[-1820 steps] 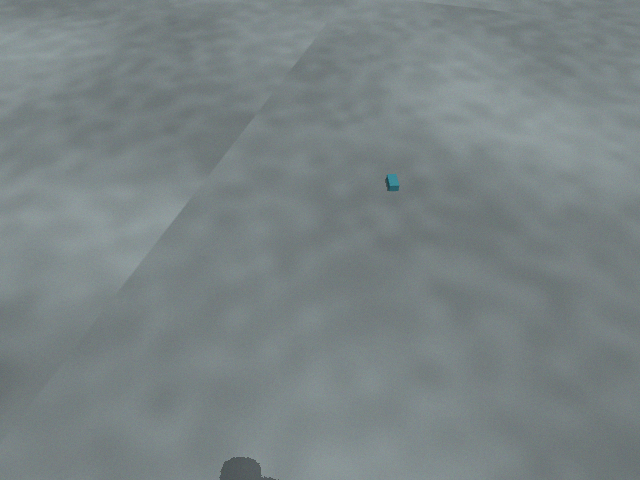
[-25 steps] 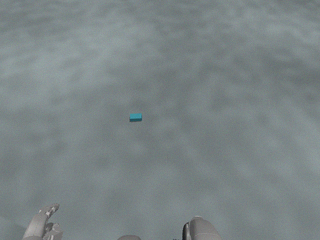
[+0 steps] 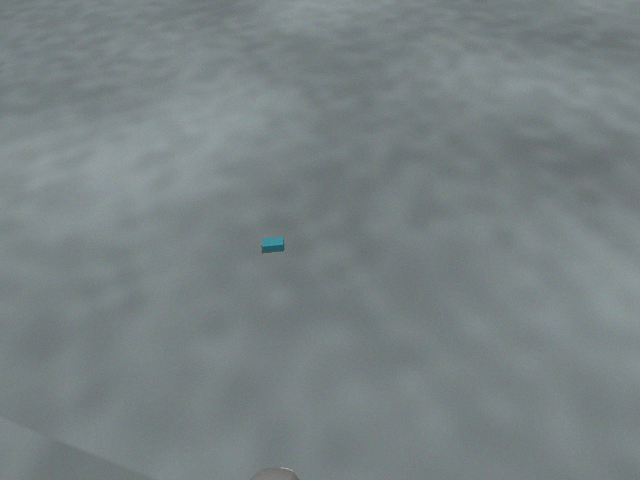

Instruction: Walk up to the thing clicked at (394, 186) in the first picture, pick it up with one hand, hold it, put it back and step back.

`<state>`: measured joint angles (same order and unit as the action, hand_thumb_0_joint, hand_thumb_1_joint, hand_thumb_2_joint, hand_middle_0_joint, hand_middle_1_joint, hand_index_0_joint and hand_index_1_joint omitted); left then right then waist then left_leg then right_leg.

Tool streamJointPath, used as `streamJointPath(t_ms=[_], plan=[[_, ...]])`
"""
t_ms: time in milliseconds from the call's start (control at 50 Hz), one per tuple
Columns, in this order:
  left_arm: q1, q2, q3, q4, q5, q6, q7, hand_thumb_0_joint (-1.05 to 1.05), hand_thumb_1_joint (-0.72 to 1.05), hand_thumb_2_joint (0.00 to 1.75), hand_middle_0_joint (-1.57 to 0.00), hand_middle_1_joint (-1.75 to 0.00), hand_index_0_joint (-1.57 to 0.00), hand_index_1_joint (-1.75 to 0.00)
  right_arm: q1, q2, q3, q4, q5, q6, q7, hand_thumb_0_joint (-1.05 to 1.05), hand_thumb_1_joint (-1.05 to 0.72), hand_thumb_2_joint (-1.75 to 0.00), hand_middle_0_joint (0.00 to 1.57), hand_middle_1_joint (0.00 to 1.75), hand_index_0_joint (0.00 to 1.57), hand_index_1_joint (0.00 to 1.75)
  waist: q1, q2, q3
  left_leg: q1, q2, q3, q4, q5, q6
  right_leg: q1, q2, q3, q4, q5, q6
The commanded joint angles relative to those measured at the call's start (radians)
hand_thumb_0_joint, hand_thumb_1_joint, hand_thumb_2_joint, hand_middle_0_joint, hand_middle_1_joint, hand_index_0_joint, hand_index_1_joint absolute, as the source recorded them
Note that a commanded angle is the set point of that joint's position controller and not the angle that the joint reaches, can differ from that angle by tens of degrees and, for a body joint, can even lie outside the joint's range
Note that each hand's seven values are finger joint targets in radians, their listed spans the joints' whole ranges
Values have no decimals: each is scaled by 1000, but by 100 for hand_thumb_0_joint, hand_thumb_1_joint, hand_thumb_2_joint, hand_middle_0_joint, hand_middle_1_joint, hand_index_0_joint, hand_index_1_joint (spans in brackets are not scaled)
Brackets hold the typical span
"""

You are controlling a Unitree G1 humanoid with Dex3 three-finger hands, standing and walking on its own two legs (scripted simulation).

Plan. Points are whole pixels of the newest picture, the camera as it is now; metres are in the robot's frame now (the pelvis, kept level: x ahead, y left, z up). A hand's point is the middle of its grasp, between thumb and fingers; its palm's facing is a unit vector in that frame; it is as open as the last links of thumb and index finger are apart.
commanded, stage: step back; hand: left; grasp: from above
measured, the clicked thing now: (273, 244) +1.06 +0.28 -0.74
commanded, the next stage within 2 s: stand in 0.94 s
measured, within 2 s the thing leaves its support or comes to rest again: neither
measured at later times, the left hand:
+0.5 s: hand out of the picture +0.05 +0.28 -0.14, palm faces +0.09 -0.93 -0.36, open 7.3 cm
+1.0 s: hand out of the picture +0.12 +0.29 -0.14, palm faces +0.05 -0.94 -0.35, open 7.3 cm
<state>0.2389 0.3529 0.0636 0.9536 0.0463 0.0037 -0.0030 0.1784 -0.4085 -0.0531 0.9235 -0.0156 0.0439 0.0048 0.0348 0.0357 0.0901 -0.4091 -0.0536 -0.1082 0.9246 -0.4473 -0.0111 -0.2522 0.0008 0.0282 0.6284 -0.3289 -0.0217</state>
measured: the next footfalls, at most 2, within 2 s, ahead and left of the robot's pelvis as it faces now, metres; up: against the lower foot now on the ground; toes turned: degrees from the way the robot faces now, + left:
left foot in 0.08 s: +0.08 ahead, +0.15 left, +0.00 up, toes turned +3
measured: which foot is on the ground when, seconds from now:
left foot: up 0.00-0.06, down 0.08-1.00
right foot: down 0.00-1.00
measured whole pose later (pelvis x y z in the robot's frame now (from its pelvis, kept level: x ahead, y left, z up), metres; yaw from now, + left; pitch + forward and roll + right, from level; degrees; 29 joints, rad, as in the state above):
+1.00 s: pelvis +0.04 +0.03 +0.01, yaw +2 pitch -2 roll +0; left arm 0.09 0.37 0.02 1.09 0.00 -0.02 0.00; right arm 0.03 -0.32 -0.02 1.07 -0.01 -0.02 0.00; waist 0.02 0.00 0.07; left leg -0.18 0.01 0.02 0.47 -0.25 0.01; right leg -0.12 -0.02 0.01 0.44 -0.28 0.03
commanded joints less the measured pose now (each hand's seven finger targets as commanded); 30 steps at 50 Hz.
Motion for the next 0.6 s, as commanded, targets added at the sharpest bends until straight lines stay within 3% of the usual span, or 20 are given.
streamJointPath(t_ms=[0, 40, 60, 80, 100, 120, 140, 180, 220, 260, 280, 300, 320, 340, 420, 460, 520, 540, 560, 580], plan=[[-79, 299, 78, -103, 8, -38, 14, 0, 90, 90, -20, -30, -20, -30, -46, -153, -43, -63, -15, -49, 7, 0, -90, -90, 20, 30, 20, 30, 19, -219, -11, 27, 41, 59, -262, -74, -5, -16, -240, 279, -311, -341, -158], [-103, 280, 64, -101, -1, -22, 6, 0, 90, 90, -20, -30, -20, -30, 20, -138, -50, -22, -15, -68, 4, 0, -90, -90, 20, 30, 20, 30, -20, -183, -40, 206, 6, 119, -531, 54, 12, -49, -197, 186, -217, -232, -123], [-65, 237, 45, -96, -2, -16, 4, 0, 90, 90, -20, -30, -20, -30, 42, -154, -62, -7, -23, -78, -2, 0, -90, -90, 20, 30, 20, 30, -27, -117, -70, 341, 33, 48, -585, 106, 26, -120, -159, 136, -105, -140, -91], [-57, 174, 26, -97, -17, -15, -1, 0, 90, 90, -20, -30, -20, -30, 53, -204, -73, -10, -32, -88, -8, 0, -90, -90, 20, 30, 20, 30, -37, 46, -83, 398, 212, -267, -671, -78, 87, -266, -66, 52, 35, -139, -28], [-107, 219, 41, -84, -28, -14, 3, 0, 90, 90, -20, -30, -20, -30, 32, -298, -80, -19, -31, -87, -5, 0, -90, -90, 20, 30, 20, 30, -53, 112, -50, 212, 371, -497, -735, -374, 207, -256, -18, -16, 158, -245, 4], [-117, 266, 54, -82, -20, -19, 2, 0, 90, 90, -20, -30, -20, -30, -7, -300, -86, -31, -23, -91, -2, 0, -90, -90, 20, 30, 20, 30, -46, 66, 1, 97, 393, -486, -757, -400, 250, -186, -39, 35, 239, -235, -1], [-95, 244, 49, -77, -27, -23, -4, 0, 90, 90, -20, -30, -20, -30, -37, -240, -66, -32, -25, -98, -4, 0, -90, -90, 20, 30, 20, 30, -22, 17, 0, 154, 339, -382, -712, -264, 228, -193, -55, 48, 212, -182, -1], [-94, 227, 46, -62, -29, -34, -11, 0, 90, 90, -20, -30, -20, -30, -15, -220, -58, -20, -30, -99, -6, 0, -90, -90, 20, 30, 20, 30, -34, 75, -6, 153, 271, -256, -666, -114, 176, -149, -49, 13, 111, -141, -1], [-51, 210, 49, -33, -27, -40, -12, 0, 90, 90, -20, -30, -20, -30, -35, -223, -59, -15, -26, -88, 1, 0, -90, -90, 20, 30, 20, 30, -24, 133, -38, 102, 235, -178, -627, -68, 156, -2, -16, -39, -38, -90, 2], [-2, 202, 52, 1, -17, -46, 0, 0, 90, 90, -20, -30, -20, -30, -60, -180, -43, -25, -10, -67, 3, 0, -90, -90, 20, 30, 20, 30, 16, 97, -56, -5, 186, -98, -525, -62, 98, 185, 21, -61, -191, 23, -7], [14, 232, 64, 5, -6, -50, 6, 0, 90, 90, -20, -30, -20, -30, -33, -152, -36, -29, -8, -61, 0, 0, -90, -90, 20, 30, 20, 30, 22, 19, -60, -94, 149, -64, -433, -87, 73, 282, -12, 15, -242, -21, -21], [44, 303, 78, 6, 2, -56, 13, 0, 90, 90, -20, -30, -20, -30, -64, -112, -26, -46, -3, -61, -1, 0, -90, -90, 20, 30, 20, 30, 52, -154, -52, -226, 28, -8, -233, -120, 32, 266, -199, 346, -372, -298, -94], [4, 359, 90, -6, 0, -57, 10, 0, 90, 90, -20, -30, -20, -30, -53, -143, -37, -35, -11, -57, -10, 0, -90, -90, 20, 30, 20, 30, 41, -185, 8, -185, 15, 0, -64, -127, 25, 102, -372, 514, -478, -542, -176], [-56, 349, 91, -40, -3, -61, 9, 0, 90, 90, -20, -30, -20, -30, -13, -179, -49, -19, -12, -60, -11, 0, -90, -90, 20, 30, 20, 30, 13, -122, 52, -164, 58, -35, -12, -83, 20, 44, -405, 527, -476, -519, -220], [-103, 285, 69, -41, -9, -71, 9, 0, 90, 90, -20, -30, -20, -30, 52, -148, -45, 22, -10, -75, 4, 0, -90, -90, 20, 30, 20, 30, -11, -147, -3, -26, 81, 0, -123, 0, 13, 20, -277, 244, -388, -176, -158], [-124, 280, 62, -45, -11, -67, 4, 0, 90, 90, -20, -30, -20, -30, 54, -133, -39, 26, -10, -79, 9, 0, -90, -90, 20, 30, 20, 30, -15, -198, -37, 52, 77, 73, -255, 24, 7, 28, -247, 156, -328, -1, -143], [-135, 238, 31, -51, -24, -46, 0, 0, 90, 90, -20, -30, -20, -30, 59, -123, -49, 48, -20, -89, -2, 0, -90, -90, 20, 30, 20, 30, -49, -127, -67, 260, 43, 113, -496, 232, 12, -62, -179, 51, -159, 165, -91], [-126, 202, 17, -57, -26, -42, -1, 0, 90, 90, -20, -30, -20, -30, 71, -153, -58, 50, -29, -94, -11, 0, -90, -90, 20, 30, 20, 30, -58, -43, -109, 328, 116, 12, -544, 253, 31, -96, -147, 17, -60, 202, -61], [-114, 153, 2, -50, -48, -34, -1, 0, 90, 90, -20, -30, -20, -30, 16, -202, -56, 31, -29, -101, -16, 0, -90, -90, 20, 30, 20, 30, -31, 116, -115, 270, 289, -252, -629, 174, 93, -132, -40, -41, 26, 22, -1], [-103, 207, 20, -24, -53, -24, 5, 0, 90, 90, -20, -30, -20, -30, -22, -255, -61, 19, -19, -98, -13, 0, -90, -90, 20, 30, 20, 30, -28, 107, -104, 156, 358, -307, -639, 89, 200, -42, -26, -19, 65, -176, 0]])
